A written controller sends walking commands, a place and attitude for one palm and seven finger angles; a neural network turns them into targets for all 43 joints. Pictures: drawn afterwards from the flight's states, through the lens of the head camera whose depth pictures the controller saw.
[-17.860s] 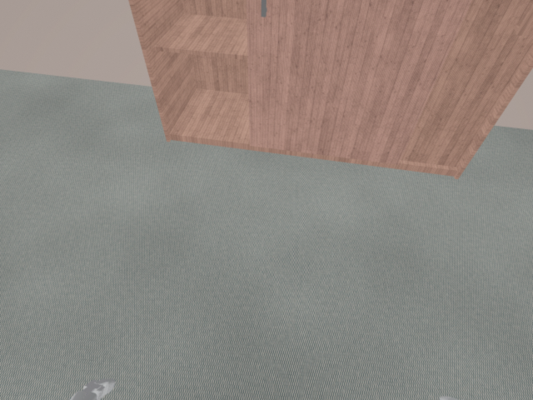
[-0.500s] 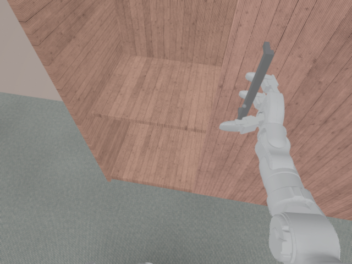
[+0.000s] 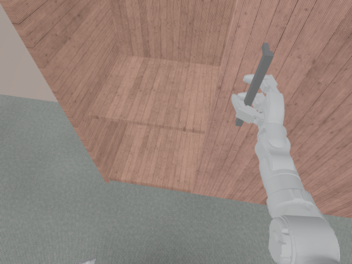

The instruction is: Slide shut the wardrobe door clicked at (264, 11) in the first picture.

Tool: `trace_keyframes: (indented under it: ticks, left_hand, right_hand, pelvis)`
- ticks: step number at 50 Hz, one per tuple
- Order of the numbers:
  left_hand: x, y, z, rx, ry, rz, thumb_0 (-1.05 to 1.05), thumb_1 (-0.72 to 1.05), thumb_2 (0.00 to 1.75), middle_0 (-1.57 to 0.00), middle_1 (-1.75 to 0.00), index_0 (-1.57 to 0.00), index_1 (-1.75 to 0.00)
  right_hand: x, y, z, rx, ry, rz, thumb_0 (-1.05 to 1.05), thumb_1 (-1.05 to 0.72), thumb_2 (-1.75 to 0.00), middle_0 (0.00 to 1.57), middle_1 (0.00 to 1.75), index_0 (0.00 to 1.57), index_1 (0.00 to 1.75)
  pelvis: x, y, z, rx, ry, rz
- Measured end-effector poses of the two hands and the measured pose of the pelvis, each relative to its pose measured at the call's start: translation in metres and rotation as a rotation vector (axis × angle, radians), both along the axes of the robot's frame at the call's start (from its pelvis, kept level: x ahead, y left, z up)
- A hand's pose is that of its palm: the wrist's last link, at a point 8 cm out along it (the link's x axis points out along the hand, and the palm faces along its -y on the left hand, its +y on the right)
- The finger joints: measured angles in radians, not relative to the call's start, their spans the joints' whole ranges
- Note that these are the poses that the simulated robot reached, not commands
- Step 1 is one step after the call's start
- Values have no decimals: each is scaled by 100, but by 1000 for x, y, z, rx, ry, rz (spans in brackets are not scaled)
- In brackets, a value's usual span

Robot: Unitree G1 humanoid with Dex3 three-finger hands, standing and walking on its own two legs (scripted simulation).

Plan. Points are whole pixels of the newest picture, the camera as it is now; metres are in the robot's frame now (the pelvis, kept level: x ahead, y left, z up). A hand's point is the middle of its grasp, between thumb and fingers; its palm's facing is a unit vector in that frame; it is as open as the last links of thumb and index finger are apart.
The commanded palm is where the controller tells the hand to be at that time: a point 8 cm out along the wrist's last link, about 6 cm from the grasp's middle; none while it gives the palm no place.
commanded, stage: grip the handle and tug to test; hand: right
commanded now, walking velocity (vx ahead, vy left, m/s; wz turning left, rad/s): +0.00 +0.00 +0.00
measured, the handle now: (250, 89) +0.52 -0.10 +0.11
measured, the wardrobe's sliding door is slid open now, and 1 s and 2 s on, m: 0.49 0.49 0.39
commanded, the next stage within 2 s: tug the door sideways, standing still in 0.84 s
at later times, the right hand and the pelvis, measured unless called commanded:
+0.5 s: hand (243, 106) +0.46 -0.08 +0.12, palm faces +0.00 +1.00 +0.00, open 6.0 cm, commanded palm +0.41 -0.13 +0.11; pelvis +0.01 +0.00 +0.00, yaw +1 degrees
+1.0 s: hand (243, 106) +0.45 -0.08 +0.12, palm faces -0.02 +1.00 +0.01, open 6.2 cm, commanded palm +0.42 -0.13 +0.11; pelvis +0.03 +0.00 +0.01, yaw +2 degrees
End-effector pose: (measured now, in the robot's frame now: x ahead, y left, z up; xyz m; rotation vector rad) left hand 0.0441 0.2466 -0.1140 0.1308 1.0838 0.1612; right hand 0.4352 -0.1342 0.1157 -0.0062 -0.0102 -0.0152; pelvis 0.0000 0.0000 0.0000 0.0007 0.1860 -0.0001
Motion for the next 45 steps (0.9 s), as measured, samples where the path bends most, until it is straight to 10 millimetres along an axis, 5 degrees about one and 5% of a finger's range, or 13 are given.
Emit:
trace_keyframes:
  ticks: [7,45]
  left_hand:
    - [1,2,0,-6,3,2,1,90,90,-20,-30,-20,-30]
    - [32,-5,13,-18,-60,29,1,90,90,-20,-30,-20,-30]
  right_hand:
    - [0,1,0,-2,-1,-5,1,-73,-82,32,132,30,132]
    - [-2,0,0,15,0,30,2,-76,-79,25,131,25,129]
  pelvis:
    - [3,3,1,-2,2,3]
    - [25,-3,7,-4,1,39]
